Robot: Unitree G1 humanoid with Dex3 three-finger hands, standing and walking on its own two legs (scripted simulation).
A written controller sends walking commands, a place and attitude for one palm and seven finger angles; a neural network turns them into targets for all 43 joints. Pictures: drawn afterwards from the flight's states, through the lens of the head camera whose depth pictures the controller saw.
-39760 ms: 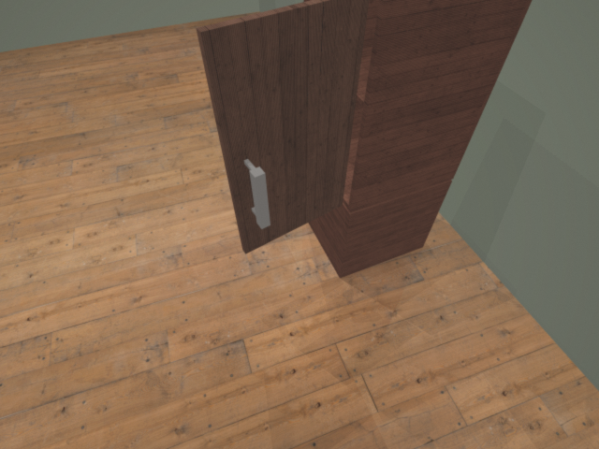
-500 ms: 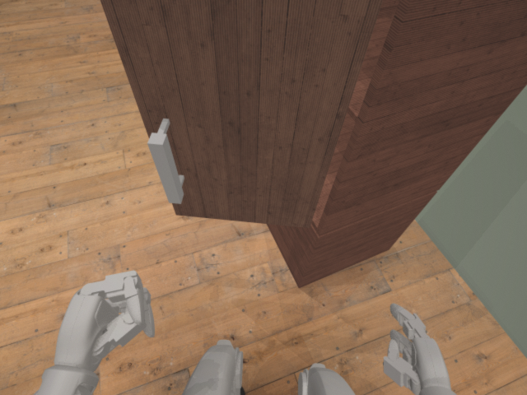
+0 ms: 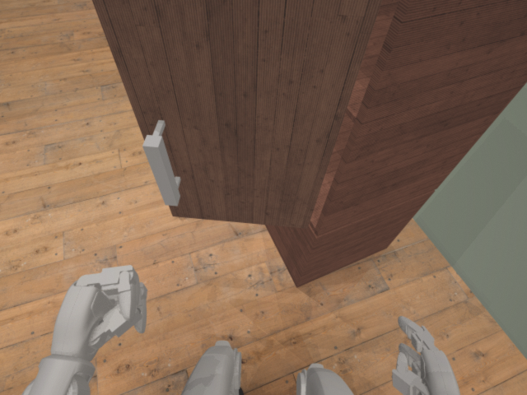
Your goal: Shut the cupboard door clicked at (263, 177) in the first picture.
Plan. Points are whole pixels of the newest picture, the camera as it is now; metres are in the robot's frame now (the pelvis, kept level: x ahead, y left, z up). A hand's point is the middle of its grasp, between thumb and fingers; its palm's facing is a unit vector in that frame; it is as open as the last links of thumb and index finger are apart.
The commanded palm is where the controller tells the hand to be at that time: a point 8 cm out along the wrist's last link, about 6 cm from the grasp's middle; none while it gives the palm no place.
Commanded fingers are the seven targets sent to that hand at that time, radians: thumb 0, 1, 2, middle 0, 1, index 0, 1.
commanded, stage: raise the hand and make a fist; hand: left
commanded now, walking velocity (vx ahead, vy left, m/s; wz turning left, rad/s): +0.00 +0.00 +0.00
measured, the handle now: (166, 165) +0.49 +0.22 +0.01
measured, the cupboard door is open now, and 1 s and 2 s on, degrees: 61 61 60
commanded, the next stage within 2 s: bring the fist close to the handle in 0.10 s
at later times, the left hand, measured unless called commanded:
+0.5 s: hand (153, 281) +0.26 +0.18 +0.03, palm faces -0.05 -1.00 -0.02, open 3.1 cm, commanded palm +0.26 +0.23 +0.03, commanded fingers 0.00 0.90 0.90 -1.30 -1.50 -1.30 -1.50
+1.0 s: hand (169, 229) +0.36 +0.18 +0.01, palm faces -0.02 -1.00 -0.03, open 3.1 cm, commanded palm +0.34 +0.23 +0.01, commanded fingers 0.00 0.90 0.90 -1.30 -1.50 -1.30 -1.50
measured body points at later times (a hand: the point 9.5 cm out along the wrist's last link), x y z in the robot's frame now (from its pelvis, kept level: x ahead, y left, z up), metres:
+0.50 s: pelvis -0.01 -0.01 -0.01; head +0.08 +0.01 +0.43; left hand +0.26 +0.23 +0.04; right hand +0.18 -0.25 -0.10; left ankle +0.05 +0.08 -0.62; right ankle +0.00 -0.11 -0.62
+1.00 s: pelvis +0.00 -0.01 -0.01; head +0.10 +0.01 +0.42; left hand +0.35 +0.24 +0.02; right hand +0.13 -0.27 -0.12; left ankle +0.05 +0.08 -0.62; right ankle +0.00 -0.11 -0.62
